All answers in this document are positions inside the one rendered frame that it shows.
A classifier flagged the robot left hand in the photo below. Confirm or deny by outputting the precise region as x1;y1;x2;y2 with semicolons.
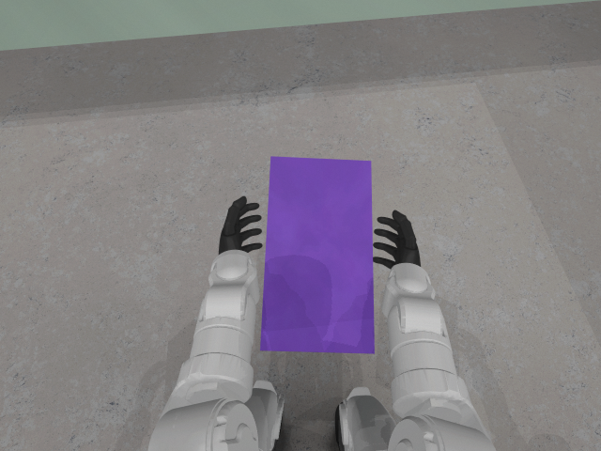
219;196;262;254

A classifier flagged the robot right shin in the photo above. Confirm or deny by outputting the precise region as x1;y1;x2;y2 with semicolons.
344;387;371;451

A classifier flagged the robot right hand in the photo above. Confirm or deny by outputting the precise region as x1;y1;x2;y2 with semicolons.
373;210;421;269

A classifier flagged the robot right thigh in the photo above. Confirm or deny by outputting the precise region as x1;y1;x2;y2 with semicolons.
339;396;396;451

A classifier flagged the carton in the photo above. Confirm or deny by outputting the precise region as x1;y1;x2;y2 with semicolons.
260;156;375;354

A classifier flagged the robot left forearm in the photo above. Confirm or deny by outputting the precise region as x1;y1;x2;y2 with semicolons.
147;250;260;451

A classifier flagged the robot right upper arm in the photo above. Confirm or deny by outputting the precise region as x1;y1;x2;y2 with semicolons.
388;413;496;451

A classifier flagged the robot left upper arm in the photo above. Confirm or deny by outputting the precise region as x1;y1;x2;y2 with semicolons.
148;397;259;451

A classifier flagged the robot right forearm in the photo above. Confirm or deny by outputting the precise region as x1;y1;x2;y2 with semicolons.
381;263;491;441

